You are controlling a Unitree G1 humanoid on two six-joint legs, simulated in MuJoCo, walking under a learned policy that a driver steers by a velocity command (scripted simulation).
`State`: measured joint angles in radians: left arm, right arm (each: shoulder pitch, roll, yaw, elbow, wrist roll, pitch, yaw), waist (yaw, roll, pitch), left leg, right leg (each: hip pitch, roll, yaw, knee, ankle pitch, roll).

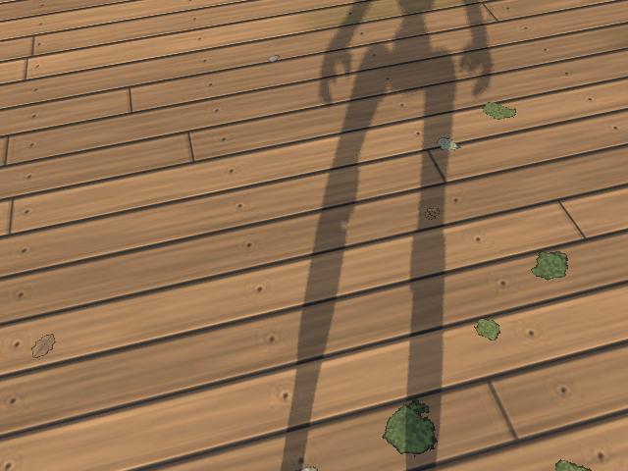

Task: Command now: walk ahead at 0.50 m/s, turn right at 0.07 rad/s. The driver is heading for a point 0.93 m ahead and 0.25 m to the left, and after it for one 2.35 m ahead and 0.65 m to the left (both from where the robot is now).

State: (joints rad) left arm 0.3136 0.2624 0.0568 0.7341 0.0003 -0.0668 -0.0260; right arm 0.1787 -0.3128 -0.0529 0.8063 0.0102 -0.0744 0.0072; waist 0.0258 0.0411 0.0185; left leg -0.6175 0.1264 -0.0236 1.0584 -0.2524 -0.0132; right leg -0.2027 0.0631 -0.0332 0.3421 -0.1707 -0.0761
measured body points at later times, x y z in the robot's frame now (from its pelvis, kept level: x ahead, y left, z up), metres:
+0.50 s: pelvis +0.28 +0.07 +0.00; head +0.30 +0.08 +0.45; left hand +0.39 +0.35 -0.12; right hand +0.36 -0.20 -0.12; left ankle +0.31 +0.16 -0.75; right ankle +0.28 -0.09 -0.67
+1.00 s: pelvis +0.56 +0.00 +0.00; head +0.58 -0.01 +0.44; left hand +0.65 +0.28 -0.11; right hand +0.64 -0.27 -0.14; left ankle +0.50 +0.16 -0.66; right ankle +0.60 -0.08 -0.75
